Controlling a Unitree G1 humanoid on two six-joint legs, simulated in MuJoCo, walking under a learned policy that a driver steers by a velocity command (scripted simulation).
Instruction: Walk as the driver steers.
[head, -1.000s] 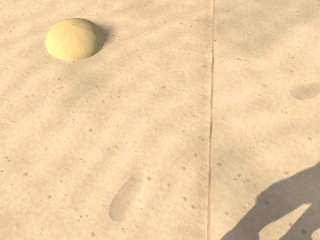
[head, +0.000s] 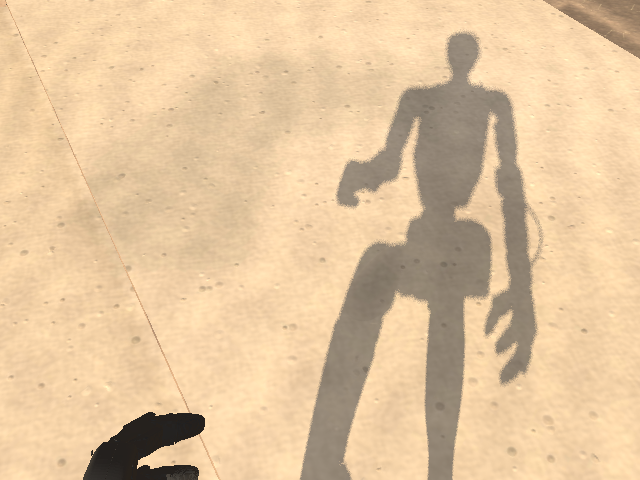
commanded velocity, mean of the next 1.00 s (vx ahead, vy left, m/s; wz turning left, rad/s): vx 0.24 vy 0.00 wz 0.27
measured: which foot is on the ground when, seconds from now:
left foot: down 0.00-0.12, up 0.14-0.58, down 0.60-1.00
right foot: up 0.00-0.08, down 0.10-0.58, up 0.60-1.00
